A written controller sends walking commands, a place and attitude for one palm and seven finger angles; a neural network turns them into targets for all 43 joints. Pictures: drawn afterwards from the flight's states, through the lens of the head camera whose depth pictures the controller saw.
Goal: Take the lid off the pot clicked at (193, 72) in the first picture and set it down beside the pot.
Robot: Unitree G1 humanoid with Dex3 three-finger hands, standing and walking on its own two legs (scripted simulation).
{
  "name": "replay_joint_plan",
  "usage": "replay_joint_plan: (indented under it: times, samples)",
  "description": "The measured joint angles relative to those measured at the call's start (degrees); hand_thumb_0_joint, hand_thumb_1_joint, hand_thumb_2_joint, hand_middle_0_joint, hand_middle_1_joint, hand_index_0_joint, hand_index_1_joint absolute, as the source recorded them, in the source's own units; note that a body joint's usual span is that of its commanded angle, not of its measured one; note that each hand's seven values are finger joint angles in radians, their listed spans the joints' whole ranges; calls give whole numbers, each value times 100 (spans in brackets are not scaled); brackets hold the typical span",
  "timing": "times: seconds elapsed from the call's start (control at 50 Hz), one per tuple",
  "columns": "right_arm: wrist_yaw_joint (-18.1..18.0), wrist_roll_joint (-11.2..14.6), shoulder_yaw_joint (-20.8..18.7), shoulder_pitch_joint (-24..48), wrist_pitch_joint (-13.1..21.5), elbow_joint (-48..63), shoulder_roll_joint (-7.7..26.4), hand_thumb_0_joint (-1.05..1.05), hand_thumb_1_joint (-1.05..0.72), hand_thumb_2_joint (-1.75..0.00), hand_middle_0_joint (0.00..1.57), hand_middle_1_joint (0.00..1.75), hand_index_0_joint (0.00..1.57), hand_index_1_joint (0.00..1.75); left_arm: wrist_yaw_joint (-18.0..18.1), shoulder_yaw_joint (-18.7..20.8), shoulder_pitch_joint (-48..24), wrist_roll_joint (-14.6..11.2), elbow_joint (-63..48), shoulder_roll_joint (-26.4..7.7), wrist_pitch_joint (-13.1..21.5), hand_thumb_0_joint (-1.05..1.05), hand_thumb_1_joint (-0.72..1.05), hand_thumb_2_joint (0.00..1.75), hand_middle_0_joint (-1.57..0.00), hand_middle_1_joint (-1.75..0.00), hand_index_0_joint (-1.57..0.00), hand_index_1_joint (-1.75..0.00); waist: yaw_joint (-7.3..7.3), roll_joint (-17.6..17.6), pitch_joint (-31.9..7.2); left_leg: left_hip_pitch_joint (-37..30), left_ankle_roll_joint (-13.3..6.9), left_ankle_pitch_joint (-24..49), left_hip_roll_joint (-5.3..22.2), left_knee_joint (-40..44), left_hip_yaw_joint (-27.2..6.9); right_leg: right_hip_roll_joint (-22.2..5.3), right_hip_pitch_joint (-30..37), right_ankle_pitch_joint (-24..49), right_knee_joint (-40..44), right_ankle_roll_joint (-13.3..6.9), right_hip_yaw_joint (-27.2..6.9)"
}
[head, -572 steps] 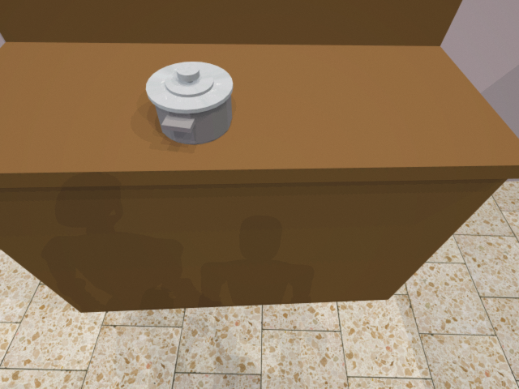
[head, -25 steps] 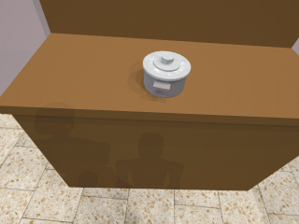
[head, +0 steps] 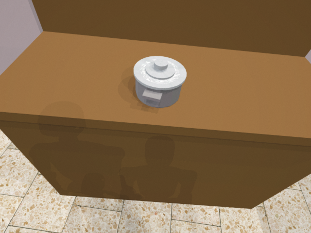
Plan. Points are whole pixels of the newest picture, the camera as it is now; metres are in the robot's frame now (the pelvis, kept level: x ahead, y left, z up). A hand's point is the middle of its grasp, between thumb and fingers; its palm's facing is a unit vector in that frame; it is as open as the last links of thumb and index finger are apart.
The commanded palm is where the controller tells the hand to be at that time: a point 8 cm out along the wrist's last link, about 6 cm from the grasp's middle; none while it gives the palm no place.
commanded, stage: shuffle to correct the standing spot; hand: left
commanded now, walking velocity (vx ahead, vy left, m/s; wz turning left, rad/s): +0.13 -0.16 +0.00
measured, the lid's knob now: (160, 64) +0.54 +0.02 +0.16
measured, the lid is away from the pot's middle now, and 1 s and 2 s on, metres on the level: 0.00 0.00 0.00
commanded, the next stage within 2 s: come to a stop and stand still in 0.48 s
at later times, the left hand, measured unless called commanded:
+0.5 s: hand (107, 221) +0.19 +0.14 -0.17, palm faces +0.04 -0.98 -0.19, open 7.3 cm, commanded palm none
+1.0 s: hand out of the picture +0.15 +0.10 -0.19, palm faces +0.06 -0.98 -0.21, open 7.3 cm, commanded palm none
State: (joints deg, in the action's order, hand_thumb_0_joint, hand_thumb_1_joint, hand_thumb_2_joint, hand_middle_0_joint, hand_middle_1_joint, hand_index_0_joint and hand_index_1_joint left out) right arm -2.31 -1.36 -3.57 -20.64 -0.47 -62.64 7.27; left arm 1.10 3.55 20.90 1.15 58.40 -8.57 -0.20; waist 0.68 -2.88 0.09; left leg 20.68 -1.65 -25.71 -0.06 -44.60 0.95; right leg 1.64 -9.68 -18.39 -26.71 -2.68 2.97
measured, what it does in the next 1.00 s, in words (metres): walks ahead: left foot, then right foot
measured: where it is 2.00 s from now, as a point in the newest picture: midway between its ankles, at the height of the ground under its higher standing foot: outside the picture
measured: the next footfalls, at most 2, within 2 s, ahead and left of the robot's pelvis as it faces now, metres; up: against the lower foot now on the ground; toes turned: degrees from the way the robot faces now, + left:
left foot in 0.18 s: +0.12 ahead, +0.08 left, +0.00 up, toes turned +4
right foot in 0.58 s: +0.19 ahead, -0.25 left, +0.00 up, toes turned -2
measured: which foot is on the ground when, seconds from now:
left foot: up 0.00-0.16, down 0.18-0.58, up 0.60-1.00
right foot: down 0.00-0.20, up 0.22-0.56, down 0.58-1.00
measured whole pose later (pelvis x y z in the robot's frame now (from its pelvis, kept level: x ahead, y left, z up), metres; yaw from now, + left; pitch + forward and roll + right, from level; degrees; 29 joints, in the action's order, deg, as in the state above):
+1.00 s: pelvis +0.11 -0.10 -0.01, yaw +1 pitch +0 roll -1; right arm -1.2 -0.2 -3.5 -8.4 -1.5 -50.9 9.1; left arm 2.7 3.3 14.5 1.8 52.2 -12.6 -1.7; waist -1.0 -4.4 5.0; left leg 21.7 1.9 -20.6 -1.8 -40.6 0.4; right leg -2.9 -20.4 -13.8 -34.2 1.7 1.2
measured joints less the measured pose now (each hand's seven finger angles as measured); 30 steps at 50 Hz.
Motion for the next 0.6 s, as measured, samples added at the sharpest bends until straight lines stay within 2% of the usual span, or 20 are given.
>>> replay_joint_plan:
  times: [0.04, 0.08, 0.12, 0.16, 0.18, 0.2, 0.24, 0.28, 0.32, 0.38, 0.46, 0.54, 0.58, 0.6]
  samples:
    - [0, 11, -27, 91, 8, 67, 16, 0, -91, -89, 20, 30, 20, 30, 18, 9, 81, 21, 4, 30, 32, 1, 91, 90, -20, -30, -20, -30, -68, -100, 4, 242, 22, -251, 43, -605, 135, 31, 110, -70, 48, -74, -4]
    - [-12, 23, -47, 219, 60, 184, 40, 0, -91, -89, 20, 30, 19, 30, 20, -7, 146, 43, 33, 73, 46, 1, 91, 90, -20, -30, -20, -30, -107, -159, 38, 364, 53, -325, 76, -719, 236, 61, 207, -144, 51, -88, -17]
    - [-29, 29, -52, 360, 125, 316, 50, 0, -91, -89, 20, 30, 19, 30, 13, -34, 197, 51, 73, 112, 45, 1, 91, 90, -20, -30, -20, -30, -116, -184, 77, 362, 88, -126, 96, -420, 333, 92, 285, -264, -4, -71, -16]
    - [-45, 28, -25, 487, 224, 451, 30, 0, -91, -89, 20, 30, 19, 30, -1, -55, 240, 28, 102, 127, 24, 1, 91, 90, -20, -30, -20, -30, -94, -213, 133, 140, 102, 471, 87, 362, 446, 115, 315, -481, -230, -39, -11]
    - [-49, 23, -7, 536, 294, 526, 31, 0, -91, -89, 20, 30, 19, 30, -19, -61, 270, 7, 97, 139, 11, 1, 90, 90, -20, -30, -20, -30, -81, -191, 157, -6, 21, 866, 102, 746, 436, 156, 235, -645, -535, -37, -10]
    - [-60, -3, 6, 614, 353, 567, -14, 0, -91, -89, 20, 30, 19, 30, -37, -55, 251, -21, 108, 117, -14, 1, 90, 90, -20, -30, -20, -30, -52, -255, 198, -8, -92, 911, 88, 674, 471, 127, 18, -766, -1098, -25, -29]
    - [-63, -44, 86, 709, 372, 669, -134, 0, -91, -89, 20, 30, 19, 30, -41, -36, 139, -31, 112, 24, -96, 1, 90, 90, -20, -30, -20, -30, 8, -411, 282, -93, -190, 681, 60, 530, 556, 127, -578, -1050, -2629, -22, -240]
    - [-78, -60, 155, 665, 376, 730, -235, 0, -91, -89, 20, 30, 19, 30, -28, 17, -73, 0, 65, -86, -160, 1, 91, 90, -20, -30, -20, -30, 66, -446, 300, -234, -161, 633, 65, 695, 499, 125, -1134, -1031, -3698, 41, -346]
    - [-154, -46, 127, 609, 373, 721, -234, 0, -93, -89, 20, 30, 20, 30, -44, 74, -361, 4, -94, -173, -185, 1, 91, 90, -20, -30, -20, -30, 56, -380, 349, -369, -66, 773, 109, 989, 379, 24, -1577, -866, -4106, 120, -423]
    - [-106, -54, 126, 540, 312, 636, -135, -1, -94, -89, 20, 30, 20, 30, -65, 161, -722, 0, -378, -329, -204, 2, 92, 90, -20, -30, -20, -30, 2, -226, 397, -538, 26, 967, 228, 1408, 220, -237, -1968, -497, -3821, 246, -528]
    - [-31, -87, 66, 490, 199, 603, 15, 0, -93, -89, 20, 30, 20, 30, -138, 194, -1022, -7, -664, -452, -212, 2, 93, 90, -19, -30, -20, -30, 26, 25, 421, -667, 205, 1071, 424, 1732, 70, -553, -1983, -124, -2632, 401, -453]
    - [-5, -106, -18, 479, 121, 674, 166, 0, -92, -89, 20, 30, 20, 30, -194, 166, -1164, -10, -779, -512, -186, 1, 92, 90, -19, -30, -20, -30, 164, 257, 464, -641, 447, 895, 625, 1574, -17, -556, -1560, 123, -1277, 450, -210]
    - [2, -89, -53, 398, 93, 704, 219, 0, -91, -89, 20, 30, 20, 30, -217, 130, -1130, -12, -843, -578, -114, 1, 92, 90, -19, -30, -20, -30, 193, 231, 413, -539, 592, 635, 646, 1209, -24, -512, -1148, 708, -460, 422, -138]
    - [3, -68, -74, 396, 68, 691, 274, 0, -91, -89, 20, 30, 20, 30, -196, 127, -1133, 7, -834, -569, -72, 1, 91, 90, -19, -30, -20, -30, 174, 255, 394, -396, 563, 443, 687, 854, -12, -486, -1131, 675, -448, 501, -128]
